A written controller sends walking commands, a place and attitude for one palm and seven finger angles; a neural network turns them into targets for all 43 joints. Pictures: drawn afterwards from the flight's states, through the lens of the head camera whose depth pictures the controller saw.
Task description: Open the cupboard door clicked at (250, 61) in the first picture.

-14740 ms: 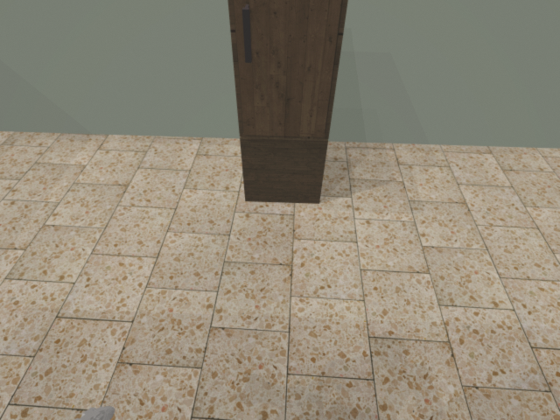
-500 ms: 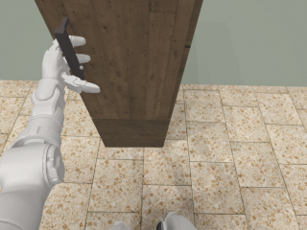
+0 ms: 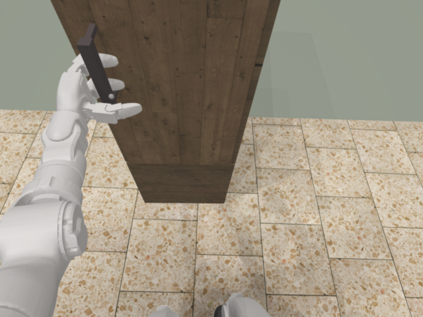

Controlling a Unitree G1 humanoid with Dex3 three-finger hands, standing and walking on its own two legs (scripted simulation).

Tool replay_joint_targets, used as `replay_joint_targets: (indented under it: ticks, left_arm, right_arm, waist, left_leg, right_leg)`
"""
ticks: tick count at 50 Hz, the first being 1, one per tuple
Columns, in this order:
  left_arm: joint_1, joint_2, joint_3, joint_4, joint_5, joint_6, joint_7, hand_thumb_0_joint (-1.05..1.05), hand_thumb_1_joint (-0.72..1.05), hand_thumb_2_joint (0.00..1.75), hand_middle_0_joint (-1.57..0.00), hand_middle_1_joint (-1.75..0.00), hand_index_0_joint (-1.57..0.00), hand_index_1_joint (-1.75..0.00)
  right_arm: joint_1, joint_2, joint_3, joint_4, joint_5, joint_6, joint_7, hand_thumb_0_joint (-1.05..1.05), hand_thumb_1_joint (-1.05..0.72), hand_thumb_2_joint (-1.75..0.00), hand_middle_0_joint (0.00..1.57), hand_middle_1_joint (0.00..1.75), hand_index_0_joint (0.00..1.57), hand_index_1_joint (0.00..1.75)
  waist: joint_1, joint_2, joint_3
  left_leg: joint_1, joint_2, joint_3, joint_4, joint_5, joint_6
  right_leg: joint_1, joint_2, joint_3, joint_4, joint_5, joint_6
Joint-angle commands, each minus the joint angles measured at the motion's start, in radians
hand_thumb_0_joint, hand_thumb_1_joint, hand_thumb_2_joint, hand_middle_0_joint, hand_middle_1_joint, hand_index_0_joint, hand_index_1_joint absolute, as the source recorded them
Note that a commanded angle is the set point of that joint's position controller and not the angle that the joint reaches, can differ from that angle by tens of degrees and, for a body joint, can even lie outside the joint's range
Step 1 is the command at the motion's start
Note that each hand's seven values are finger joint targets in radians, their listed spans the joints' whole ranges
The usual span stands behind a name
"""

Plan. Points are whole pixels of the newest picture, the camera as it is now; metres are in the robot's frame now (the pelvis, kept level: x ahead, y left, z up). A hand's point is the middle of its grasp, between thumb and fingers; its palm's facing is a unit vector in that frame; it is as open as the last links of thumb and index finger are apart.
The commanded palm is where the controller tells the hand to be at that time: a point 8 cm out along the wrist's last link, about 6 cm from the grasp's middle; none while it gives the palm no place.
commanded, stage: close the thumb around the handle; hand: left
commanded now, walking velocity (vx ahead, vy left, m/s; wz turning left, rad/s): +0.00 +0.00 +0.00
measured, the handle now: (102, 72) +0.56 +0.16 +0.11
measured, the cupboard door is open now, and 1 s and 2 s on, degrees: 0 14 50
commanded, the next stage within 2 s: pull the door open along its arc in 0.40 s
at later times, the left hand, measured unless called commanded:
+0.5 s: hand (113, 94) +0.51 +0.14 +0.10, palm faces -0.07 -1.00 -0.01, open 5.5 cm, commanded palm +0.49 +0.19 +0.10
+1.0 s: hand (114, 126) +0.44 +0.13 +0.10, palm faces -0.10 -0.99 +0.02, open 5.8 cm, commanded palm +0.38 +0.19 +0.10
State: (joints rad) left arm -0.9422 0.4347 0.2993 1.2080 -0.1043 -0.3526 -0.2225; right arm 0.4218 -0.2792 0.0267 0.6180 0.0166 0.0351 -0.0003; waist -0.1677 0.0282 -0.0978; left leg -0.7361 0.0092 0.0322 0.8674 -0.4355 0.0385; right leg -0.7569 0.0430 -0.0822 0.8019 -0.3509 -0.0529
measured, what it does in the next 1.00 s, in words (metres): stands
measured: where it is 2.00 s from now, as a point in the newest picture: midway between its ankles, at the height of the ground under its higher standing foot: outside the picture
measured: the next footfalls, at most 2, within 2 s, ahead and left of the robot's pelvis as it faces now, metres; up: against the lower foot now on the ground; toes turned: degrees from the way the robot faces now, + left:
none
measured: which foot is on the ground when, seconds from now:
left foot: down 0.00-1.00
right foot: down 0.00-1.00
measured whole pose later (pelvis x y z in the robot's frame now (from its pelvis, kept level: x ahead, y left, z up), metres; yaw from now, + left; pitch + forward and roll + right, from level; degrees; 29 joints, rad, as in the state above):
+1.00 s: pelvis +0.02 +0.01 +0.01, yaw -2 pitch +14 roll -1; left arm -0.45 0.25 0.22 0.66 -0.19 -0.27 -0.19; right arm 0.40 -0.26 0.00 0.53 0.04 0.07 0.03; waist -0.09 0.04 -0.15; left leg -0.57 0.01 0.08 0.77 -0.44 0.05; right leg -0.62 0.05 -0.03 0.74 -0.36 -0.04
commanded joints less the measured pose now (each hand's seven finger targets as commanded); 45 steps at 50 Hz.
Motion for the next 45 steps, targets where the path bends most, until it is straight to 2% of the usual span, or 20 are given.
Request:
replay_joint_targets:
  ticks: [1,3,5,8,10,13,14,15,18,20,23,25,26,28,33,34,37,40,43,45]
  left_arm:
    - [-0.538,0.199,0.011,-0.206,-0.016,-0.072,0.001,0.0,0.4,0.68,-0.36,-1.3,-0.36,-1.3]
    - [-0.528,0.175,-0.004,-0.212,-0.011,-0.078,0.002,0.0,0.51,0.73,-0.37,-1.31,-0.37,-1.31]
    - [-0.546,0.175,-0.005,-0.223,-0.008,-0.08,0.006,0.0,0.62,0.78,-0.38,-1.32,-0.38,-1.32]
    - [-0.517,0.194,0.022,-0.227,-0.011,-0.082,0.012,0.0,0.79,0.85,-0.39,-1.34,-0.39,-1.34]
    - [-0.501,0.171,0.01,-0.24,-0.009,-0.082,0.012,0.0,0.9,0.9,-0.4,-1.35,-0.4,-1.35]
    - [-0.488,0.204,0.034,-0.239,-0.01,-0.08,0.016,0.0,0.9,0.9,-0.4,-1.35,-0.4,-1.35]
    - [-0.483,0.182,0.021,-0.255,-0.009,-0.082,0.015,0.0,0.9,0.9,-0.4,-1.35,-0.4,-1.35]
    - [-0.458,0.184,0.029,-0.252,-0.01,-0.081,0.015,0.0,0.9,0.9,-0.4,-1.35,-0.4,-1.35]
    - [-0.465,0.142,-0.004,-0.266,-0.011,-0.083,0.017,0.0,0.9,0.9,-0.4,-1.35,-0.4,-1.35]
    - [-0.443,0.175,0.027,-0.272,-0.013,-0.086,0.02,0.0,0.9,0.9,-0.4,-1.35,-0.4,-1.35]
    - [-0.415,0.162,0.022,-0.285,-0.018,-0.091,0.02,0.0,0.9,0.9,-0.4,-1.35,-0.4,-1.35]
    - [-0.418,0.164,0.02,-0.259,-0.015,-0.086,0.018,0.0,0.9,0.9,-0.4,-1.35,-0.4,-1.35]
    - [-0.488,0.199,0.027,-0.248,-0.006,-0.083,0.022,0.0,0.9,0.9,-0.4,-1.35,-0.4,-1.35]
    - [-0.436,0.199,0.044,-0.236,-0.009,-0.082,0.021,0.0,0.9,0.9,-0.4,-1.35,-0.4,-1.35]
    - [-0.307,0.179,0.05,-0.289,-0.028,-0.083,0.004,0.0,0.9,0.9,-0.4,-1.35,-0.4,-1.35]
    - [-0.269,0.171,0.049,-0.298,-0.033,-0.078,-0.001,0.0,0.9,0.9,-0.4,-1.35,-0.4,-1.35]
    - [-0.164,0.152,0.035,-0.361,-0.043,-0.061,-0.011,0.0,0.9,0.9,-0.4,-1.35,-0.4,-1.35]
    - [-0.034,0.125,0.027,-0.466,-0.06,-0.046,-0.011,0.0,0.9,0.9,-0.4,-1.35,-0.4,-1.35]
    - [0.11,0.072,0.0,-0.555,-0.084,-0.021,-0.011,0.0,0.9,0.9,-0.4,-1.35,-0.4,-1.35]
    - [0.214,0.048,-0.006,-0.652,-0.096,-0.006,-0.007,0.0,0.9,0.9,-0.4,-1.35,-0.4,-1.35]
  right_arm:
    - [0.152,-0.169,-0.055,-0.034,-0.006,-0.018,-0.01,0.0,-0.9,-0.9,0.2,0.3,0.2,0.3]
    - [0.157,-0.167,-0.057,-0.037,-0.008,-0.022,-0.007,0.0,-0.9,-0.9,0.2,0.3,0.2,0.3]
    - [0.158,-0.168,-0.057,-0.031,-0.01,-0.024,-0.005,0.0,-0.9,-0.9,0.2,0.3,0.2,0.3]
    - [0.167,-0.17,-0.059,-0.034,-0.013,-0.021,-0.003,0.0,-0.9,-0.9,0.2,0.3,0.2,0.3]
    - [0.163,-0.166,-0.06,-0.038,-0.013,-0.019,0.002,0.0,-0.9,-0.9,0.2,0.3,0.2,0.3]
    - [0.167,-0.169,-0.061,-0.039,-0.013,-0.012,0.001,0.0,-0.9,-0.9,0.2,0.3,0.2,0.3]
    - [0.161,-0.164,-0.061,-0.045,-0.012,-0.011,0.003,0.0,-0.9,-0.9,0.2,0.3,0.2,0.3]
    - [0.162,-0.164,-0.062,-0.047,-0.013,-0.009,0.004,0.0,-0.9,-0.9,0.2,0.3,0.2,0.3]
    - [0.165,-0.16,-0.065,-0.045,-0.013,-0.005,0.006,0.0,-0.9,-0.9,0.2,0.3,0.2,0.3]
    - [0.165,-0.164,-0.067,-0.041,-0.013,-0.002,0.008,0.0,-0.9,-0.9,0.2,0.3,0.2,0.3]
    - [0.159,-0.161,-0.066,-0.05,-0.012,0.0,0.01,0.0,-0.9,-0.9,0.2,0.3,0.2,0.3]
    - [0.155,-0.161,-0.066,-0.045,-0.01,0.004,0.008,0.0,-0.9,-0.9,0.2,0.3,0.2,0.3]
    - [0.159,-0.166,-0.063,-0.034,-0.011,0.006,0.003,0.0,-0.9,-0.9,0.2,0.3,0.2,0.3]
    - [0.164,-0.167,-0.064,-0.047,-0.011,0.004,0.002,0.0,-0.9,-0.9,0.2,0.3,0.2,0.3]
    - [0.143,-0.16,-0.065,-0.076,-0.01,0.006,0.005,0.0,-0.9,-0.9,0.2,0.3,0.2,0.3]
    - [0.136,-0.157,-0.066,-0.082,-0.008,0.008,0.007,0.0,-0.9,-0.9,0.2,0.3,0.2,0.3]
    - [0.11,-0.154,-0.067,-0.113,0.0,0.014,0.011,0.0,-0.9,-0.9,0.2,0.3,0.2,0.3]
    - [0.085,-0.145,-0.071,-0.142,0.008,0.016,0.015,0.0,-0.9,-0.9,0.2,0.3,0.2,0.3]
    - [0.056,-0.14,-0.072,-0.173,0.016,0.014,0.017,0.0,-0.9,-0.9,0.2,0.3,0.2,0.3]
    - [0.028,-0.132,-0.074,-0.193,0.019,0.008,0.022,0.0,-0.9,-0.9,0.2,0.3,0.2,0.3]
  waist:
    - [-0.041,0.058,-0.402]
    - [-0.035,0.075,-0.427]
    - [-0.037,0.079,-0.451]
    - [-0.022,0.076,-0.477]
    - [-0.015,0.093,-0.491]
    - [-0.013,0.046,-0.466]
    - [-0.008,0.072,-0.475]
    - [-0.002,0.062,-0.475]
    - [-0.012,0.078,-0.455]
    - [0.002,0.074,-0.459]
    - [0.008,0.073,-0.459]
    - [-0.002,0.055,-0.425]
    - [-0.025,0.046,-0.398]
    - [-0.005,0.029,-0.409]
    - [0.038,0.068,-0.48]
    - [0.044,0.046,-0.483]
    - [0.069,0.045,-0.465]
    - [0.095,0.038,-0.472]
    - [0.11,-0.02,-0.433]
    - [0.131,-0.023,-0.425]
  left_leg:
    - [0.213,-0.01,-0.071,-0.073,0.319,-0.001]
    - [0.242,-0.01,-0.079,-0.067,0.356,-0.004]
    - [0.27,-0.004,-0.088,-0.062,0.385,-0.009]
    - [0.286,-0.004,-0.09,-0.058,0.439,-0.01]
    - [0.308,0.0,-0.089,-0.055,0.471,-0.015]
    - [0.267,-0.002,-0.085,-0.061,0.453,-0.01]
    - [0.281,-0.003,-0.081,-0.062,0.471,-0.012]
    - [0.283,-0.002,-0.08,-0.063,0.478,-0.013]
    - [0.314,0.003,-0.087,-0.062,0.518,-0.015]
    - [0.318,0.006,-0.089,-0.064,0.531,-0.02]
    - [0.312,0.002,-0.08,-0.067,0.521,-0.016]
    - [0.289,0.003,-0.078,-0.069,0.498,-0.015]
    - [0.263,0.003,-0.078,-0.068,0.459,-0.012]
    - [0.253,-0.003,-0.076,-0.077,0.449,-0.008]
    - [0.296,-0.002,-0.068,-0.073,0.54,-0.015]
    - [0.293,-0.001,-0.064,-0.075,0.543,-0.015]
    - [0.266,-0.004,-0.048,-0.09,0.531,-0.013]
    - [0.286,0.0,-0.041,-0.102,0.588,-0.011]
    - [0.267,-0.001,-0.03,-0.122,0.581,-0.004]
    - [0.261,-0.004,-0.018,-0.137,0.568,-0.003]
  right_leg:
    - [0.208,0.004,0.088,-0.07,0.318,0.03]
    - [0.194,0.005,0.081,-0.058,0.329,0.025]
    - [0.176,0.005,0.075,-0.051,0.335,0.028]
    - [0.193,0.008,0.072,-0.042,0.367,0.025]
    - [0.185,0.009,0.069,-0.042,0.381,0.026]
    - [0.224,0.011,0.07,-0.044,0.392,0.025]
    - [0.224,0.012,0.07,-0.043,0.406,0.026]
    - [0.229,0.012,0.068,-0.045,0.41,0.026]
    - [0.196,0.014,0.062,-0.046,0.406,0.025]
    - [0.204,0.014,0.063,-0.046,0.411,0.024]
    - [0.226,0.014,0.065,-0.049,0.42,0.022]
    - [0.216,0.013,0.066,-0.052,0.415,0.025]
    - [0.205,0.012,0.071,-0.055,0.4,0.029]
    - [0.237,0.013,0.07,-0.054,0.398,0.025]
    - [0.276,0.009,0.068,-0.042,0.45,0.022]
    - [0.288,0.01,0.068,-0.045,0.463,0.025]
    - [0.333,0.007,0.071,-0.052,0.482,0.023]
    - [0.372,0.005,0.071,-0.055,0.524,0.023]
    - [0.417,0.003,0.068,-0.068,0.543,0.023]
    - [0.461,-0.003,0.074,-0.075,0.572,0.026]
